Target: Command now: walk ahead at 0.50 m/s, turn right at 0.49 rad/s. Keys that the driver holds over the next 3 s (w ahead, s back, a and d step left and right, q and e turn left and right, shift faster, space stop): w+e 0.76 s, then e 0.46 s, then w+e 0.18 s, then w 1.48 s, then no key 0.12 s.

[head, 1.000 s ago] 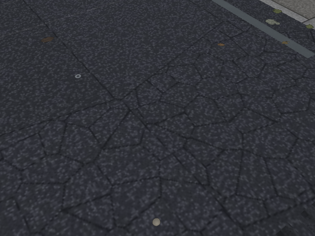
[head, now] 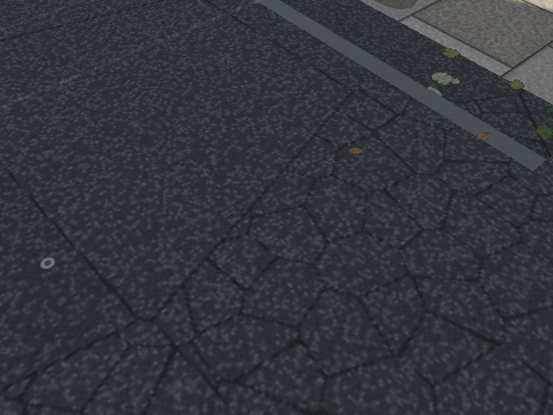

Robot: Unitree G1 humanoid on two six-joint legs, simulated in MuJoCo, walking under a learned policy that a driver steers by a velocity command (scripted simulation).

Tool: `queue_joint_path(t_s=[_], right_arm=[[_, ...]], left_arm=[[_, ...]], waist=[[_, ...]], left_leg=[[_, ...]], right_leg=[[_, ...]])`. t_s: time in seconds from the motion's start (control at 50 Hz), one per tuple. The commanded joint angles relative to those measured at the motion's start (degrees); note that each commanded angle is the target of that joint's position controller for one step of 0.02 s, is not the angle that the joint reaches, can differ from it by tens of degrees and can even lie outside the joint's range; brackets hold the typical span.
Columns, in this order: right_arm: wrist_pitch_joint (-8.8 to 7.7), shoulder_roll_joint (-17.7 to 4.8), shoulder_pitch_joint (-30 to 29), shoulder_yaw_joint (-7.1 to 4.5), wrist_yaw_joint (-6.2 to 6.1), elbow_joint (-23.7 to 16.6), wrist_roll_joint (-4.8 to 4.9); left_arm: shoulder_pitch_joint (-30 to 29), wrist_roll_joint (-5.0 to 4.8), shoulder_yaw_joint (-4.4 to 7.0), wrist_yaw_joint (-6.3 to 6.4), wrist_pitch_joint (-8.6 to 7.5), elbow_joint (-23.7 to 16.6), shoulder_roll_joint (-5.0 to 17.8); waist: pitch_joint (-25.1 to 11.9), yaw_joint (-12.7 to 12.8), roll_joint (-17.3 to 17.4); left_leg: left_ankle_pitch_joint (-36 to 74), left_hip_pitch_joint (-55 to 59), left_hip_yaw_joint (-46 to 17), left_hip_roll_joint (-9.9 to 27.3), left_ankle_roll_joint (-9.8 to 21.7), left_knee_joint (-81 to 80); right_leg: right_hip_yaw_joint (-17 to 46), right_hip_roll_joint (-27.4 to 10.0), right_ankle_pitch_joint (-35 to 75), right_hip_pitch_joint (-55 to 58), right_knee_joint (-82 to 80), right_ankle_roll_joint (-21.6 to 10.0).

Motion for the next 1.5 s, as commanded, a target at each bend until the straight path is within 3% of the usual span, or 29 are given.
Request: queue_joint_path(t_s=[0.02,0.12,0.22,0.28,0.32,0.34,0.36,0.38,0.4,0.46,0.54,0.7,0.76,0.8,0.82,0.84,0.86,0.88,0.9,0.96,1.02,1.26,1.28,1.3,1.32,1.34,1.36,1.42,1.5], right_arm=[[-1.22,-7.14,-2.67,-1.59,-0.70,-2.61,-0.28],[-0.45,-9.24,-0.41,-2.10,-1.76,-2.13,-0.01],[1.40,-11.34,4.46,-2.89,-1.92,-1.07,1.21],[2.64,-13.33,3.41,-3.54,-2.03,-1.65,1.95],[3.55,-14.03,1.51,-3.64,-2.17,-2.37,2.46],[3.28,-12.39,1.99,-2.96,-2.28,-3.24,1.50],[1.65,-2.91,6.92,-0.11,-1.41,-6.67,-0.94],[-1.10,-6.51,1.80,-0.32,-0.57,-7.74,1.57],[-2.46,-9.45,-4.49,-1.14,-0.13,-9.46,3.83],[-2.19,-9.84,-2.85,-1.76,-0.82,-7.95,1.17],[0.16,-7.29,-4.94,-1.48,-0.95,-9.50,-0.13],[-0.62,-6.46,-17.93,-0.49,0.37,-14.43,1.16],[-1.52,-8.66,-16.82,-1.18,0.96,-14.80,1.28],[-2.17,-10.35,-10.13,-2.22,0.57,-13.22,0.39],[-2.54,-12.84,-3.84,-2.98,0.27,-12.70,-0.98],[-2.12,-17.27,3.08,-3.94,-0.24,-12.27,-2.35],[-0.99,-15.96,4.58,-3.69,0.33,-11.32,-0.90],[-0.20,-10.50,1.36,-2.23,0.21,-12.92,0.05],[0.68,-7.83,-1.32,-1.37,-0.14,-13.79,0.06],[1.79,-7.41,-6.65,-0.97,-0.40,-13.02,-0.59],[1.83,-10.23,-7.45,-2.07,-0.98,-12.11,-0.59],[5.27,-14.61,-6.50,-3.53,-0.86,-10.22,2.98],[5.28,-12.99,-4.94,-3.16,-0.65,-9.53,2.84],[5.14,-9.44,-4.18,-2.08,-0.34,-9.65,1.44],[4.33,-6.14,-7.58,-0.64,-0.28,-14.56,-0.59],[3.02,-8.91,-10.87,-1.39,0.15,-14.62,0.67],[2.16,-10.92,-11.34,-1.95,0.87,-15.13,2.26],[1.18,-11.67,-10.30,-2.47,1.17,-13.07,0.69],[0.98,-7.47,-10.64,-0.85,1.71,-11.92,0.52]], left_arm=[[1.90,0.40,0.71,0.00,0.90,-3.73,1.41],[-6.39,0.76,0.10,-1.73,0.26,-6.70,0.47],[-14.80,0.71,-0.60,-3.61,0.33,-11.24,0.32],[-12.89,0.67,0.40,-4.27,0.65,-12.70,2.62],[0.08,0.33,2.95,-3.90,0.78,-9.94,6.87],[9.92,0.30,5.21,-2.71,1.24,-7.37,11.75],[8.55,-0.19,6.08,-2.20,0.89,-7.34,18.57],[10.91,0.78,4.58,-2.55,-0.06,-9.42,14.59],[9.05,1.36,3.50,-2.80,-0.91,-8.84,10.91],[-1.77,1.62,1.64,-2.33,-1.52,-11.39,5.52],[-0.53,1.27,2.07,-1.04,-1.89,-11.48,7.96],[5.91,0.51,2.39,-0.05,-1.02,-9.39,8.43],[6.24,0.62,2.38,0.41,-0.41,-9.31,8.14],[4.20,0.81,2.09,0.69,0.32,-10.32,7.22],[3.21,1.25,1.20,0.66,0.36,-11.76,4.84],[8.21,1.36,0.31,0.97,0.22,-13.32,1.74],[14.27,0.71,0.13,0.83,-0.06,-13.94,3.74],[12.56,0.20,1.43,0.82,0.56,-12.48,8.83],[7.13,0.42,1.92,0.87,1.34,-13.31,10.29],[4.72,0.64,2.04,1.07,3.74,-14.62,7.32],[2.72,0.70,1.11,1.03,4.50,-16.80,4.32],[-4.94,0.98,2.07,-2.24,5.65,-21.13,5.97],[-2.08,1.00,2.94,-1.74,5.65,-20.02,7.58],[4.51,0.62,4.74,-0.78,5.39,-18.59,12.45],[7.45,0.71,5.75,-0.34,4.50,-19.14,19.08],[9.53,1.17,4.46,-1.15,2.50,-18.84,15.02],[7.68,1.20,3.30,-1.32,1.13,-18.57,12.20],[0.70,1.10,1.53,-0.60,0.67,-19.72,8.39],[0.74,1.85,1.60,0.14,-0.01,-19.29,9.29]], waist=[[0.03,1.94,7.00],[2.02,-0.44,5.28],[4.71,-3.23,4.73],[1.69,-0.36,7.23],[-5.65,7.43,7.21],[-11.01,11.41,2.54],[-14.43,3.98,-13.25],[-22.61,7.52,-6.66],[-14.62,8.55,-2.99],[-5.93,1.38,1.41],[-3.30,0.20,1.93],[-0.45,5.23,-2.15],[-0.94,4.08,-3.62],[-3.39,0.21,-4.89],[-10.03,-2.76,-2.83],[-19.35,-2.28,9.45],[-25.32,0.07,23.15],[-18.75,-0.58,15.10],[-12.86,-1.18,10.07],[-4.95,2.34,9.30],[-5.39,2.38,10.62],[-5.22,1.32,9.45],[-6.19,2.17,7.49],[-8.83,4.17,-1.94],[-8.96,3.97,-15.54],[-10.85,7.34,-8.88],[-8.04,5.82,-7.53],[-3.51,2.23,-3.86],[-3.69,2.48,-2.83]], left_leg=[[6.00,2.02,-9.81,16.45,8.40,-14.34],[10.28,5.40,-0.91,14.97,7.05,-14.91],[14.23,15.15,2.56,17.76,6.16,-11.74],[36.40,18.75,5.05,18.35,4.43,-2.80],[47.53,15.21,7.48,15.83,2.18,15.94],[33.58,2.02,7.59,13.59,-0.72,32.87],[-20.51,-25.07,3.34,1.98,-4.38,53.31],[-25.41,-32.18,-10.87,-0.58,-3.56,60.34],[-19.73,-37.40,-11.84,2.23,-1.86,59.68],[-9.56,-26.41,-12.55,8.09,-1.51,46.46],[-3.19,-23.29,-10.77,6.97,-4.89,35.02],[15.02,-17.33,-11.09,1.55,-4.87,9.47],[8.84,-15.30,-12.00,1.13,-3.30,6.67],[8.50,-6.38,-9.97,0.01,-1.04,2.65],[15.53,6.06,-13.98,5.99,2.01,4.93],[28.03,26.91,-30.67,20.03,9.30,7.09],[26.95,33.09,-48.19,28.13,15.76,3.63],[23.24,27.25,-41.99,26.04,13.95,3.08],[24.50,19.98,-31.70,23.11,11.51,2.91],[26.35,2.02,-17.49,16.42,9.38,-1.82],[29.76,1.26,-12.81,17.32,11.57,-5.31],[8.82,6.29,-2.71,18.98,5.50,1.36],[2.93,2.81,-0.99,16.95,3.57,6.18],[-4.83,-6.20,3.59,12.19,0.01,20.81],[-27.53,-29.81,3.01,1.64,-4.35,39.07],[-28.76,-36.08,-8.94,1.15,-3.91,47.04],[-24.02,-37.32,-11.04,3.28,-2.41,47.07],[-11.50,-30.39,-10.65,5.88,-2.20,37.41],[-0.71,-21.15,-7.93,3.50,-4.10,23.31]], right_leg=[[3.81,-3.76,6.82,-5.71,-2.45,0.52],[-0.06,-2.48,19.13,-5.80,-18.19,0.84],[-4.12,-1.11,15.28,-8.09,-26.69,-0.89],[-8.25,3.04,6.96,-1.22,-28.10,-3.71],[-10.78,8.48,7.58,16.97,-32.34,-7.07],[-2.60,5.40,8.42,34.89,-34.15,-10.00],[29.15,-9.55,2.16,53.61,-38.53,-20.18],[45.56,-14.37,-5.07,57.56,-48.33,-23.40],[37.56,-12.92,0.05,53.41,-49.56,-19.83],[20.23,-6.39,15.29,30.85,-50.28,-15.20],[14.51,-3.80,22.23,22.13,-53.12,-15.16],[14.36,-1.30,11.26,21.13,-49.65,-10.11],[19.26,-3.16,11.34,25.75,-44.43,-9.23],[19.10,0.29,21.27,26.39,-35.90,-6.46],[16.17,3.83,20.91,22.30,-24.19,-3.81],[9.18,10.78,0.77,5.96,-4.56,0.69],[8.07,11.71,-23.02,-4.64,7.68,2.58],[9.49,7.94,-20.00,-8.01,13.27,3.81],[6.55,6.04,-16.39,-8.59,13.46,4.56],[2.71,1.90,-10.67,-1.62,5.34,4.98],[0.72,1.22,-5.49,-0.75,-2.34,5.49],[-6.48,4.27,4.36,13.58,-34.51,-0.46],[-6.19,5.62,5.15,20.33,-37.41,-2.32],[4.01,-0.29,9.34,31.53,-41.23,-6.17],[31.61,-13.07,1.47,42.22,-45.48,-17.87],[37.32,-15.01,-3.05,42.39,-49.56,-20.85],[32.79,-13.46,-5.89,40.37,-50.13,-18.27],[21.92,-7.54,-3.62,30.00,-51.68,-12.90],[13.22,-3.87,6.97,25.14,-52.36,-11.28]])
